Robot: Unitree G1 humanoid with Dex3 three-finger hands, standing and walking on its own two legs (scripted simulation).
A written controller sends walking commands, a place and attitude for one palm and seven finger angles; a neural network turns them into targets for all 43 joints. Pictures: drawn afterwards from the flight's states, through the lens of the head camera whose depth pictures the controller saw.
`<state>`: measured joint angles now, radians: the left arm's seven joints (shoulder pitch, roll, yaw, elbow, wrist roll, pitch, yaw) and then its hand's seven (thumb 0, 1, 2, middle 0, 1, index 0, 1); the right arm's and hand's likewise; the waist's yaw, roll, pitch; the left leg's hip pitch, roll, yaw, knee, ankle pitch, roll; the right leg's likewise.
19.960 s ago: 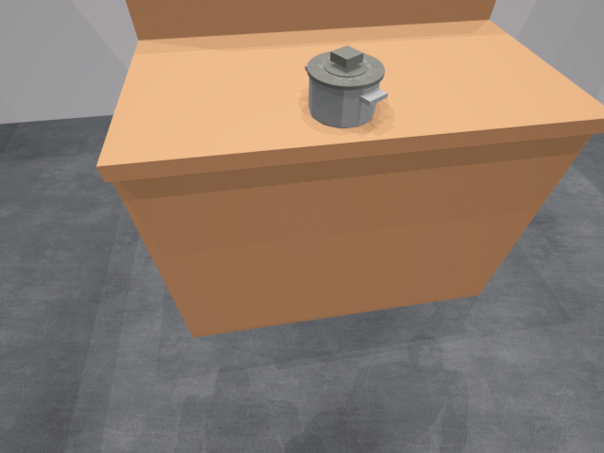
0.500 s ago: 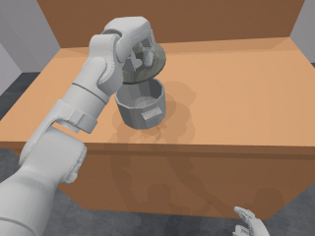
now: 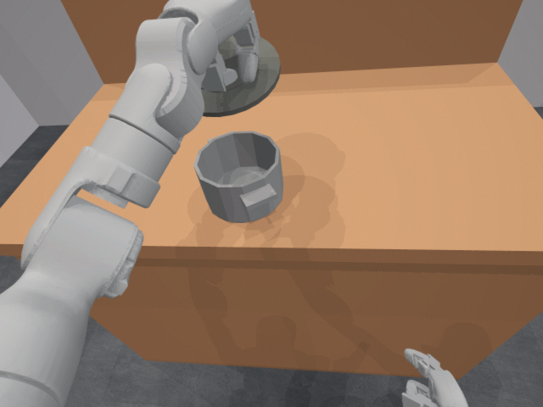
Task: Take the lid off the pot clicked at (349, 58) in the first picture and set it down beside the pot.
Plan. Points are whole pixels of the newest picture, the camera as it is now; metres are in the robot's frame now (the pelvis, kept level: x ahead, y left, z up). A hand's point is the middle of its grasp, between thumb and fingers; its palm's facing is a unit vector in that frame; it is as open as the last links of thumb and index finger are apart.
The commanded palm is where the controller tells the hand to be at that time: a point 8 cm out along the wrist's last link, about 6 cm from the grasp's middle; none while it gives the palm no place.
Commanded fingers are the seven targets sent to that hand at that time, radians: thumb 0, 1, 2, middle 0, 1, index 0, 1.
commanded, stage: lift the lid straight up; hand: left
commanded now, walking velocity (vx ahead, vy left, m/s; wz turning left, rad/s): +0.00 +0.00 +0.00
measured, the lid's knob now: (218, 55) +0.49 +0.06 +0.29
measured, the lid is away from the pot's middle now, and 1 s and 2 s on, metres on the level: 0.01 0.10 0.21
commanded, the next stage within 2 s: move the lid sideways beside the pot in 0.22 s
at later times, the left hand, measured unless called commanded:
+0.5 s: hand (196, 60) +0.46 +0.09 +0.30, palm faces -0.04 -0.04 -1.00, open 4.2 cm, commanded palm +0.43 +0.11 +0.37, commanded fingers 0.00 0.52 1.21 -0.80 -0.80 -1.24 -0.99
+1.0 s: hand (145, 68) +0.46 +0.15 +0.30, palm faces -0.05 -0.04 -1.00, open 4.2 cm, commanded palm +0.42 +0.17 +0.37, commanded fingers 0.00 0.52 1.21 -0.80 -0.80 -1.24 -0.99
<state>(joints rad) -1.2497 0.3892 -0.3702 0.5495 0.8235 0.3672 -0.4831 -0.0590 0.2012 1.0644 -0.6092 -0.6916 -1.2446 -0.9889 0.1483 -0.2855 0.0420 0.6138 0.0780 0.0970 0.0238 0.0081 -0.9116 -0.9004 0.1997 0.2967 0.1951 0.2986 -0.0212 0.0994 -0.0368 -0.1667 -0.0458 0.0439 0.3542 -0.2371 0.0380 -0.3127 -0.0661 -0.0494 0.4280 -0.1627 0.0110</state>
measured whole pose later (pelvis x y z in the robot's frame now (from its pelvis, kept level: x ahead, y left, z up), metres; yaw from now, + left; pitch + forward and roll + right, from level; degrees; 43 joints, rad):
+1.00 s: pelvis +0.01 +0.02 +0.00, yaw +0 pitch +3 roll +0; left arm -1.18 0.54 -0.30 0.47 0.87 0.38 -0.58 -0.06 0.20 1.06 -0.61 -0.69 -1.25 -0.99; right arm 0.16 -0.29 0.04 0.60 0.08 0.09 0.01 0.01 -0.91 -0.90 0.20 0.30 0.20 0.30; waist -0.01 0.08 -0.03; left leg -0.16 -0.05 0.04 0.34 -0.24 0.06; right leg -0.29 -0.07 -0.05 0.38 -0.15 0.03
